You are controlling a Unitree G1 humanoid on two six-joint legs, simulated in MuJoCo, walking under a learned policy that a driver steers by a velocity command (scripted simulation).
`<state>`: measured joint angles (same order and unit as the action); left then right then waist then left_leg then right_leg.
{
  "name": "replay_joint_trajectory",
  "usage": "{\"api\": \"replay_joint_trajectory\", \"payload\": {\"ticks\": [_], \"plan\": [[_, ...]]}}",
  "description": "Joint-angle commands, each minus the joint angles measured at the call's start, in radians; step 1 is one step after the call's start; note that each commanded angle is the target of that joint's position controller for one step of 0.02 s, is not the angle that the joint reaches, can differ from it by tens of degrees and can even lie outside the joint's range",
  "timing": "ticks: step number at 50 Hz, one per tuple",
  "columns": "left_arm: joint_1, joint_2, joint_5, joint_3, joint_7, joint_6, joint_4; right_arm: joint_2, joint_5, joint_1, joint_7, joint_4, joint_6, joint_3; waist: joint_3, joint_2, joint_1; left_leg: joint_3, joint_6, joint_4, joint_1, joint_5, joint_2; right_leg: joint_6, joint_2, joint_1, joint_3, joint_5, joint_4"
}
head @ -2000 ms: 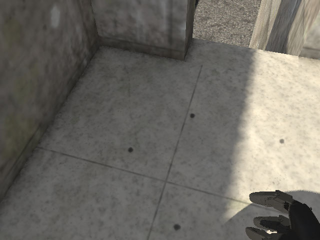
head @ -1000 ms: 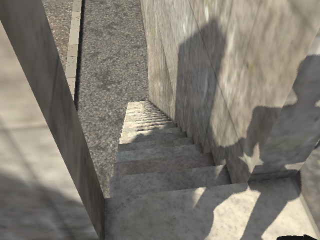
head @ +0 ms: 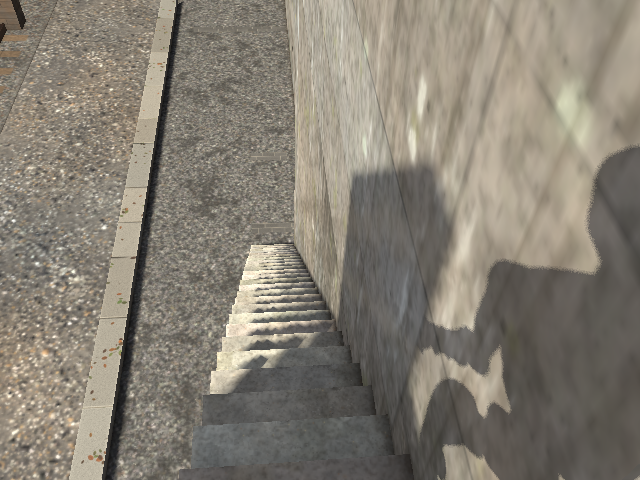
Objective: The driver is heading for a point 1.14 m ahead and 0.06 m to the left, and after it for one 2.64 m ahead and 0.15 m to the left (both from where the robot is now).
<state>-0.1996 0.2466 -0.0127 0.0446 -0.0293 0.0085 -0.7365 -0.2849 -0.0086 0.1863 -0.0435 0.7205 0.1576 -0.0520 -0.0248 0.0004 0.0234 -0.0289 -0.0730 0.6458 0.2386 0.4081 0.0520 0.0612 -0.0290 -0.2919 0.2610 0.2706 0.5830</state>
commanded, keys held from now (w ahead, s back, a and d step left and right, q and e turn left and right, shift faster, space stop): w+q+shift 0.12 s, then w+shift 0.88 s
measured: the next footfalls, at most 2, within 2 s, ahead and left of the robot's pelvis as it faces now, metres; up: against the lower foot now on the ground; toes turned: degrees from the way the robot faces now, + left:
right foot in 0.38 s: +0.08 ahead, -0.08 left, +0.00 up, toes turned +17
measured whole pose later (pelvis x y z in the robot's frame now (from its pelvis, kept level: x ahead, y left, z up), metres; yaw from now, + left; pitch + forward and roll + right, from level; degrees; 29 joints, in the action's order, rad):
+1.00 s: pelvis +0.07 +0.02 +0.00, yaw +18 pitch -1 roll +0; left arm -0.22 0.21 0.02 0.03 -0.02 -0.01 -0.70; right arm -0.19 0.02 0.14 0.03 0.68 0.03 -0.05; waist -0.07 -0.01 0.01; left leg -0.01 -0.04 0.60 0.18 0.39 -0.03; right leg 0.04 0.03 -0.12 0.04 0.41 0.56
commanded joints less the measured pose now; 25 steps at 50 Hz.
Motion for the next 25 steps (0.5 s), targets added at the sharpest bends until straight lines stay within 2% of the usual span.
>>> {"api": "replay_joint_trajectory", "payload": {"ticks": [1,2,3,4,5,6,7,8,9,10,11,12,14,15,16,17,18,19,20,21,22,23,24,25], "plan": [[-0.010,0.137,0.030,0.056,0.021,0.010,0.132,-0.261,-0.006,0.090,0.038,-0.057,-0.020,-0.067,0.008,0.294,0.024,0.508,-0.194,-0.309,-0.096,-0.603,0.259,-0.112,-0.013,-0.220,-0.037,0.038,0.226],[0.118,0.144,0.014,0.047,0.003,-0.011,0.174,-0.267,-0.003,0.139,0.048,-0.067,-0.040,-0.079,0.002,0.279,0.071,0.634,-0.267,-0.336,-0.120,-0.791,0.296,-0.167,0.045,-0.355,-0.194,0.361,0.431],[0.114,0.125,0.006,0.036,-0.010,-0.028,0.170,-0.268,-0.011,0.115,0.060,-0.086,-0.061,-0.083,0.021,0.207,0.037,0.542,-0.260,-0.322,-0.127,-0.735,0.262,-0.174,0.041,-0.373,-0.285,0.312,0.529],[0.088,0.127,0.014,0.037,-0.015,-0.031,0.162,-0.252,-0.024,0.056,0.072,-0.109,-0.067,-0.081,0.029,0.147,0.005,0.462,-0.226,-0.311,-0.109,-0.669,0.211,-0.170,0.036,-0.358,-0.309,0.216,0.550],[0.030,0.135,0.007,0.043,-0.018,-0.025,0.141,-0.242,-0.015,-0.004,0.075,-0.119,-0.048,-0.089,0.008,0.102,-0.037,0.465,-0.185,-0.303,-0.106,-0.575,0.170,-0.164,0.020,-0.366,-0.326,0.186,0.494],[0.052,0.079,-0.026,0.019,-0.012,-0.040,0.147,-0.208,-0.012,-0.017,0.086,-0.122,-0.051,-0.087,0.026,0.052,-0.036,0.398,-0.151,-0.283,-0.090,-0.492,0.129,-0.137,0.020,-0.329,-0.319,0.154,0.439],[0.069,0.061,-0.028,0.011,-0.003,-0.055,0.155,-0.191,-0.013,-0.002,0.084,-0.120,-0.054,-0.080,0.038,0.049,-0.021,0.388,-0.138,-0.283,-0.093,-0.465,0.109,-0.127,0.042,-0.308,-0.294,0.135,0.403],[0.069,0.082,-0.015,0.019,-0.007,-0.072,0.172,-0.202,0.009,0.051,0.080,-0.105,-0.065,-0.087,0.030,0.100,-0.016,0.383,-0.122,-0.263,-0.104,-0.496,0.096,-0.115,0.050,-0.314,-0.289,0.123,0.390],[0.049,0.088,0.000,0.013,-0.020,-0.092,0.164,-0.161,0.006,0.053,0.080,-0.105,-0.089,-0.071,0.057,0.134,0.001,0.366,-0.126,-0.269,-0.098,-0.490,0.090,-0.108,0.070,-0.269,-0.274,0.108,0.350],[0.084,0.090,0.009,0.007,-0.027,-0.101,0.181,-0.153,0.013,0.074,0.072,-0.091,-0.103,-0.065,0.060,0.143,0.014,0.388,-0.111,-0.264,-0.088,-0.458,0.082,-0.096,0.068,-0.246,-0.277,0.107,0.308],[0.094,0.081,0.007,0.000,-0.029,-0.105,0.195,-0.161,0.015,0.076,0.068,-0.086,-0.112,-0.066,0.064,0.157,0.015,0.397,-0.103,-0.261,-0.087,-0.431,0.075,-0.088,0.072,-0.228,-0.280,0.108,0.265],[0.101,0.084,0.009,-0.002,-0.017,-0.098,0.199,-0.161,0.007,0.077,0.072,-0.081,-0.118,-0.065,0.075,0.149,0.033,0.400,-0.093,-0.260,-0.083,-0.428,0.064,-0.085,0.084,-0.201,-0.281,0.096,0.220],[0.089,0.079,0.020,-0.006,-0.013,-0.085,0.208,-0.173,-0.005,0.050,0.072,-0.079,-0.121,-0.065,0.094,0.189,0.027,0.422,-0.082,-0.247,-0.070,-0.465,0.059,-0.077,0.094,-0.130,-0.276,0.102,0.142],[0.076,0.078,0.025,-0.006,-0.013,-0.077,0.207,-0.169,-0.007,0.036,0.071,-0.082,-0.120,-0.063,0.105,0.198,0.024,0.439,-0.075,-0.240,-0.068,-0.481,0.061,-0.074,0.092,-0.094,-0.277,0.099,0.095],[0.055,0.078,0.029,-0.006,-0.016,-0.069,0.194,-0.144,-0.005,0.025,0.072,-0.081,-0.119,-0.056,0.111,0.213,0.020,0.458,-0.067,-0.239,-0.067,-0.480,0.058,-0.067,0.083,-0.055,-0.281,0.088,0.041],[0.015,0.048,0.011,-0.021,-0.006,-0.050,0.181,-0.127,0.003,-0.007,0.069,-0.083,-0.114,-0.049,0.135,0.181,0.006,0.454,-0.049,-0.215,-0.063,-0.476,0.049,-0.057,0.056,0.026,-0.288,-0.023,-0.080],[-0.012,0.019,0.001,-0.034,-0.006,-0.024,0.176,-0.094,0.018,-0.009,0.071,-0.085,-0.109,-0.037,0.156,0.137,-0.016,0.448,-0.004,-0.211,-0.001,-0.328,0.027,-0.055,0.004,0.151,-0.322,-0.158,-0.219],[-0.004,0.055,-0.020,-0.038,-0.011,-0.007,0.200,-0.025,0.021,0.046,0.070,-0.089,-0.110,-0.017,0.210,-0.018,0.012,0.395,0.042,-0.126,0.077,-0.047,-0.037,-0.018,-0.189,0.280,-0.518,-0.174,-0.274],[0.082,0.097,-0.009,-0.029,0.000,-0.007,0.196,-0.041,0.025,0.066,0.075,-0.086,-0.102,-0.019,0.119,-0.215,0.033,0.249,0.067,-0.142,0.122,0.040,-0.158,0.047,-0.253,0.176,-0.629,-0.211,-0.318],[0.080,0.068,-0.001,-0.035,0.018,-0.038,0.154,-0.065,-0.005,0.063,0.087,-0.086,-0.108,-0.025,0.047,-0.293,0.037,0.218,0.075,-0.199,0.034,-0.023,-0.102,0.079,-0.134,0.059,-0.509,-0.092,-0.337],[0.078,0.032,0.001,-0.039,0.022,-0.050,0.142,-0.073,-0.019,0.031,0.083,-0.077,-0.118,-0.028,0.014,-0.204,0.037,0.252,0.073,-0.262,0.010,-0.169,-0.082,0.042,-0.062,0.056,-0.446,0.009,-0.315],[0.041,0.046,0.005,-0.028,0.022,-0.059,0.129,-0.083,-0.021,0.006,0.086,-0.071,-0.129,-0.031,-0.008,-0.134,0.012,0.263,0.077,-0.265,-0.006,-0.244,-0.067,0.015,-0.028,0.054,-0.419,0.044,-0.296],[0.016,0.055,0.009,-0.025,0.021,-0.058,0.117,-0.086,-0.026,0.007,0.085,-0.071,-0.131,-0.032,0.002,-0.125,0.010,0.274,0.078,-0.272,-0.007,-0.261,-0.047,0.009,-0.022,0.069,-0.416,0.025,-0.297],[0.008,0.063,0.015,-0.017,0.021,-0.056,0.119,-0.081,-0.023,0.012,0.083,-0.058,-0.134,-0.031,-0.002,-0.078,0.005,0.281,0.077,-0.266,0.037,-0.269,-0.038,0.006,-0.023,0.114,-0.405,-0.020,-0.292]]}}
